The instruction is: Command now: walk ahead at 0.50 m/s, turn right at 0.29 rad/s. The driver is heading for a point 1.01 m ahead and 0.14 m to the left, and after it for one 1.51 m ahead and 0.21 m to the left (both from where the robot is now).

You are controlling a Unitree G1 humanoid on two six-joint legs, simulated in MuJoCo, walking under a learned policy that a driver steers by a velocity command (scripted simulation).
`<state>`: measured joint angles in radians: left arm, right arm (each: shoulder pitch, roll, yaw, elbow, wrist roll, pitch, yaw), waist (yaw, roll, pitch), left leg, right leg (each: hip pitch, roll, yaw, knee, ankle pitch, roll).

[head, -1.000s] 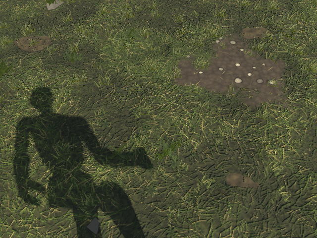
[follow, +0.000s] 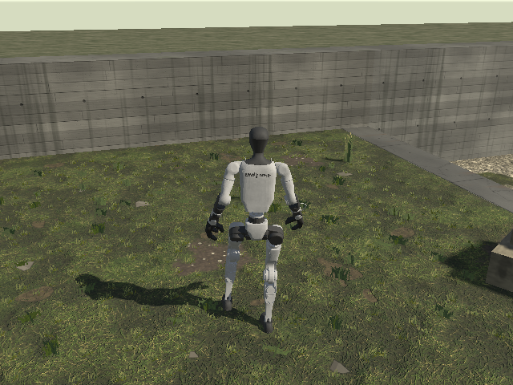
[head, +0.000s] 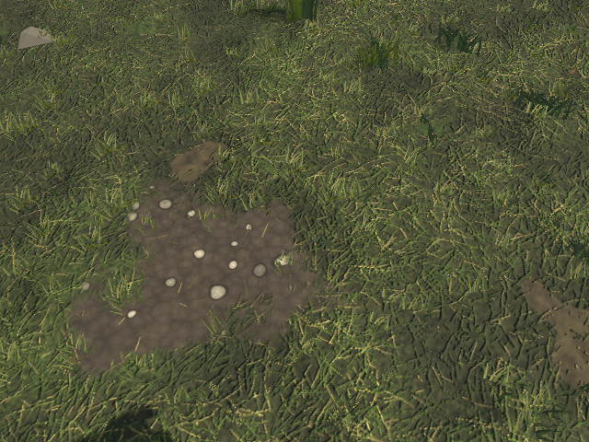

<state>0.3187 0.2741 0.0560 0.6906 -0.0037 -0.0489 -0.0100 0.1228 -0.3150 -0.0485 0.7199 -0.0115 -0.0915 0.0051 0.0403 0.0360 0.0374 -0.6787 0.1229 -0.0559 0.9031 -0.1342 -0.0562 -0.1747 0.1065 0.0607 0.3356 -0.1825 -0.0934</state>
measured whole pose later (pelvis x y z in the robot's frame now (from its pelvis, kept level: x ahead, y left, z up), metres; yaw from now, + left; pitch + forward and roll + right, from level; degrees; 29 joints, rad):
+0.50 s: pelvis +0.29 +0.07 +0.00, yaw -2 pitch +1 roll +1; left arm 0.21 0.30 0.05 0.71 0.00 -0.05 0.00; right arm 0.33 -0.26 -0.04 0.82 0.00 -0.09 0.02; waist -0.05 -0.04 0.01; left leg -0.15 -0.06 0.03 0.30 -0.18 0.07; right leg -0.64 -0.10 0.05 0.95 -0.19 0.01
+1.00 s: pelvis +0.57 -0.01 +0.00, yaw -2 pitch +1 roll -1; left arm 0.32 0.27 0.05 0.80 0.00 -0.08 -0.02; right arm 0.19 -0.31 -0.05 0.79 0.01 -0.06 0.00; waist 0.04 0.05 0.01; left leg -0.63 0.12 -0.03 1.00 -0.22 -0.01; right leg -0.18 0.06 -0.04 0.31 -0.16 -0.07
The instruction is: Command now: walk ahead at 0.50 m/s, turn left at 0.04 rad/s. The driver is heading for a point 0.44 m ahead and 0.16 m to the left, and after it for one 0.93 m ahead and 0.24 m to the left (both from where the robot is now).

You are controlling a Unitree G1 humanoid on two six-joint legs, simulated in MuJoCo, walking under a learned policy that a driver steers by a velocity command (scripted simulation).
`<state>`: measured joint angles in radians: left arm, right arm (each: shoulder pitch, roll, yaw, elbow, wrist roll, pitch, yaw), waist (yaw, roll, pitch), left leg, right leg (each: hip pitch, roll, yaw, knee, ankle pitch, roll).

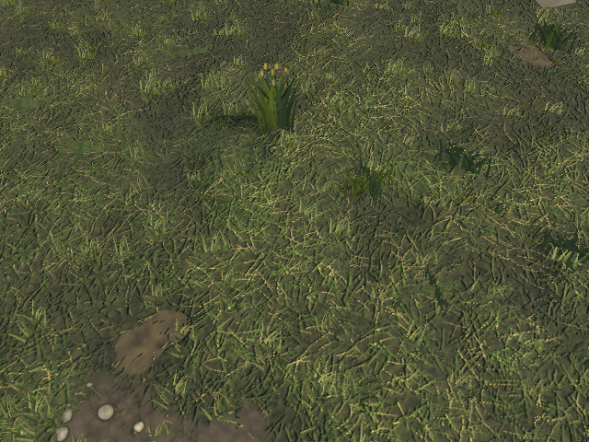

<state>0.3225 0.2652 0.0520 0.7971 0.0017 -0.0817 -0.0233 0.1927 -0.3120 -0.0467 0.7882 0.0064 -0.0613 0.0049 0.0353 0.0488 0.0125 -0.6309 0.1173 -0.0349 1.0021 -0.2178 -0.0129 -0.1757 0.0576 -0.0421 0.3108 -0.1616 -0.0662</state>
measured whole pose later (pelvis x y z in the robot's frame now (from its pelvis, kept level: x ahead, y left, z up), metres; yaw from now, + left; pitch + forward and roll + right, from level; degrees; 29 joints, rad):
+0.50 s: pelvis +0.28 +0.09 +0.00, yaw +13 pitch +2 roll +0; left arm 0.16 0.30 0.05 0.75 0.01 -0.10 0.00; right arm 0.30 -0.28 -0.06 0.74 0.01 -0.05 0.02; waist -0.03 -0.02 0.04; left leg -0.25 -0.11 -0.05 0.38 -0.15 0.10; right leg -0.57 -0.08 0.06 1.03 -0.31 0.02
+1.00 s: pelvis +0.57 +0.10 +0.00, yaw +21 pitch +1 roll -1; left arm 0.28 0.26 0.04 0.82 0.01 -0.09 -0.02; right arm 0.23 -0.30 -0.06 0.72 0.00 -0.05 -0.01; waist 0.03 0.05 0.03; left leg -0.55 0.04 -0.05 1.01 -0.33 -0.01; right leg -0.21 0.06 -0.01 0.35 -0.16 -0.06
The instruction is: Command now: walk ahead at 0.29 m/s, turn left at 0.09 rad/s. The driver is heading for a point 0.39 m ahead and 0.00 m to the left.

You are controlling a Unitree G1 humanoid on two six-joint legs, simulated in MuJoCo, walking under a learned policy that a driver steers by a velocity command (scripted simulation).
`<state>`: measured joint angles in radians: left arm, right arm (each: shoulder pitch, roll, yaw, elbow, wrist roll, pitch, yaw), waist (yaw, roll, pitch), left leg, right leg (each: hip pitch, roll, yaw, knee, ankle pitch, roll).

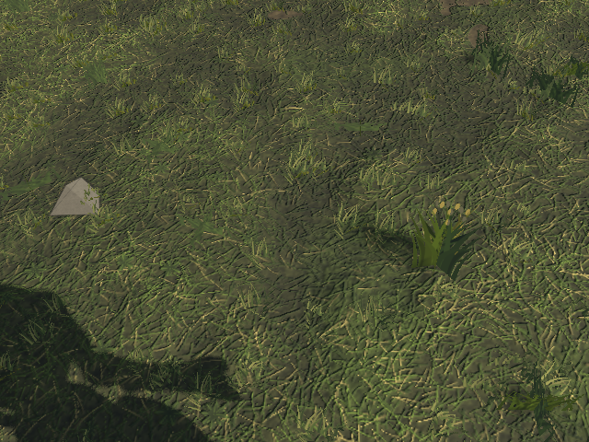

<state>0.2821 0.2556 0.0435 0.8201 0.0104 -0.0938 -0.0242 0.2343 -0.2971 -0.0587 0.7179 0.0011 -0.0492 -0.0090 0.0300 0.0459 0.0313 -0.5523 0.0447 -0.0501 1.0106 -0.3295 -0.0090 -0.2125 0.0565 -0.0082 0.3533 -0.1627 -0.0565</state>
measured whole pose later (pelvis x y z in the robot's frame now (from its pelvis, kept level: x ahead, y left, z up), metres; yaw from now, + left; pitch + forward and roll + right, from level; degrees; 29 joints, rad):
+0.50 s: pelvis +0.13 +0.02 -0.01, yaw -1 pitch +0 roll +1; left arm 0.21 0.26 0.03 0.92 0.02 0.02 0.02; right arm 0.12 -0.21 -0.03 0.79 -0.02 0.00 0.00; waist 0.02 -0.01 0.02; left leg -0.34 -0.03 0.01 0.51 -0.16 0.01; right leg -0.25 -0.05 0.03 0.57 -0.31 0.04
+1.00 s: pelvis +0.17 +0.00 -0.01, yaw +0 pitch -2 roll +0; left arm 0.22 0.22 0.02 1.04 0.00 -0.01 0.02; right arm 0.14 -0.24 -0.05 1.01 0.00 0.02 -0.04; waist 0.01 0.00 0.04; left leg -0.25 0.02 -0.03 0.49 -0.22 -0.03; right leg -0.12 0.00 0.00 0.49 -0.34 0.00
